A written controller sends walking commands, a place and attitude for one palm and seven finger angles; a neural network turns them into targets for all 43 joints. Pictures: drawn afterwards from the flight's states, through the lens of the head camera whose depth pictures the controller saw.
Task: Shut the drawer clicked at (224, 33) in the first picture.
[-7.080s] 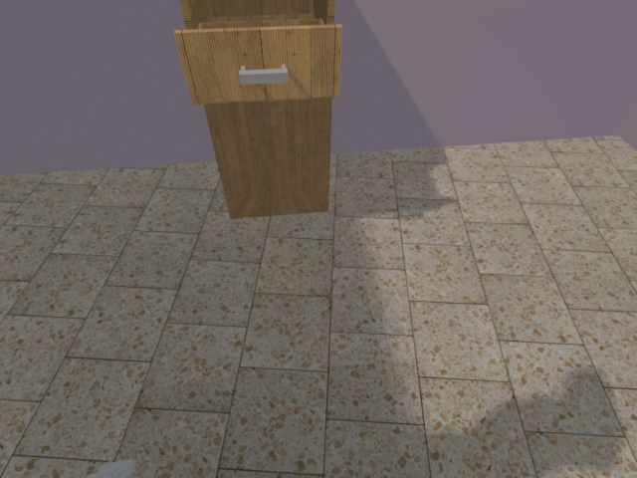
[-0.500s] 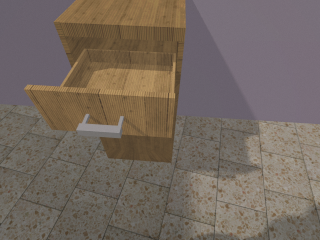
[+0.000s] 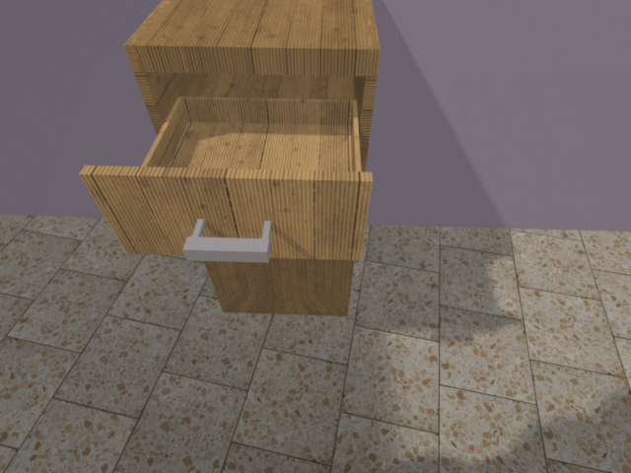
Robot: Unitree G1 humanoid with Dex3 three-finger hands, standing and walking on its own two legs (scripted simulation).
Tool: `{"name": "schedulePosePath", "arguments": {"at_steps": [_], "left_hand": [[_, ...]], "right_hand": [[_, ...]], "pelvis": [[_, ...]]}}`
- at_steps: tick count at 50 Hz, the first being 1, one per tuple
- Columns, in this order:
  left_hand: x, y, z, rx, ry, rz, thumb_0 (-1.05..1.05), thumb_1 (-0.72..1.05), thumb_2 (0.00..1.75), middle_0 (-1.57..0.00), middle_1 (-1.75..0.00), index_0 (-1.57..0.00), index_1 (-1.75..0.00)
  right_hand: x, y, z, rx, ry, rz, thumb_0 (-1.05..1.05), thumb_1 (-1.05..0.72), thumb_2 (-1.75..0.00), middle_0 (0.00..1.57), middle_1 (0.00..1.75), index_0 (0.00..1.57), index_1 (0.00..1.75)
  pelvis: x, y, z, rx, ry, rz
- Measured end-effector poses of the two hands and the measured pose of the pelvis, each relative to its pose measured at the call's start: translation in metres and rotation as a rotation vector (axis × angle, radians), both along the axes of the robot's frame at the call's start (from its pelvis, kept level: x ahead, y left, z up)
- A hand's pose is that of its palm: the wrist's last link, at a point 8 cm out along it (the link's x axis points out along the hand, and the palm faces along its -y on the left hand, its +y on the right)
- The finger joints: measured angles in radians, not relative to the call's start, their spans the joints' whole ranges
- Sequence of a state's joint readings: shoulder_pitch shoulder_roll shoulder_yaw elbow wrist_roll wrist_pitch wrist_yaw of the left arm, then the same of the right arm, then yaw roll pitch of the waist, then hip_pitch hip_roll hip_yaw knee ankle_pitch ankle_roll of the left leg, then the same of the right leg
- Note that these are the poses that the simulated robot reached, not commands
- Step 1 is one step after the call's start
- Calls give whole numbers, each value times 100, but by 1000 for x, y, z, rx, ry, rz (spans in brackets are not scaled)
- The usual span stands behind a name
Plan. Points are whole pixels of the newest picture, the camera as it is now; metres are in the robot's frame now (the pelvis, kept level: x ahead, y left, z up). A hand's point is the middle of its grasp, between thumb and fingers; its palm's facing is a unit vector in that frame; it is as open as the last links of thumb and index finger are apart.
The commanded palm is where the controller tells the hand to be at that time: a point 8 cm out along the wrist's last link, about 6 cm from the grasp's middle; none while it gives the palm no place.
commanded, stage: shuffle to correct the standing spot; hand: left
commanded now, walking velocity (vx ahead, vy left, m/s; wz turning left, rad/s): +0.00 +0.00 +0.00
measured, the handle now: (230, 237) +0.43 +0.16 +0.04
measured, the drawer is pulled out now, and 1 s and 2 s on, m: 0.29 0.29 0.29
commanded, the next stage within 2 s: come to a stop and stand still in 0.56 s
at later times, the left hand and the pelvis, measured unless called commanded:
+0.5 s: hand out of the picture +0.02 +0.12 -0.19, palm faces +0.09 -0.99 -0.13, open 7.4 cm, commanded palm none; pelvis +0.07 -0.03 -0.01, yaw +2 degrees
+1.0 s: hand (257, 388) +0.28 +0.12 -0.18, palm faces +0.02 -0.96 -0.27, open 7.4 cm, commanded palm none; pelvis +0.18 -0.08 -0.02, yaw +3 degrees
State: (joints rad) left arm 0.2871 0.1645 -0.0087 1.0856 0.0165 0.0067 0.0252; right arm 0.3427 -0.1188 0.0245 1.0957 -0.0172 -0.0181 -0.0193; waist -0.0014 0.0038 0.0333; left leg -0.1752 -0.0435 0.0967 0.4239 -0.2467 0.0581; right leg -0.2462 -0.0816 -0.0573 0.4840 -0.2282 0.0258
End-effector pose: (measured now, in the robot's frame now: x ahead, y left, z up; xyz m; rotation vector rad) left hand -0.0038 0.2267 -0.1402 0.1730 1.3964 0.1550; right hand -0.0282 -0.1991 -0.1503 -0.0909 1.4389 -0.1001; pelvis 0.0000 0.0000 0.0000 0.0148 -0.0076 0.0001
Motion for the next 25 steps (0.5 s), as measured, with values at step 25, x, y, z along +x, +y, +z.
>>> {"name": "schedulePosePath", "arguments": {"at_steps": [25], "left_hand": [[22, -61, -21, -83, 85, 98, 0, 90, 90, -20, -29, -20, -30]], "right_hand": [[104, -54, -3, -79, 6, 61, 1, -92, -90, 20, 30, 20, 30]], "pelvis": [[74, -34, -12, -26, 30, 37]]}}
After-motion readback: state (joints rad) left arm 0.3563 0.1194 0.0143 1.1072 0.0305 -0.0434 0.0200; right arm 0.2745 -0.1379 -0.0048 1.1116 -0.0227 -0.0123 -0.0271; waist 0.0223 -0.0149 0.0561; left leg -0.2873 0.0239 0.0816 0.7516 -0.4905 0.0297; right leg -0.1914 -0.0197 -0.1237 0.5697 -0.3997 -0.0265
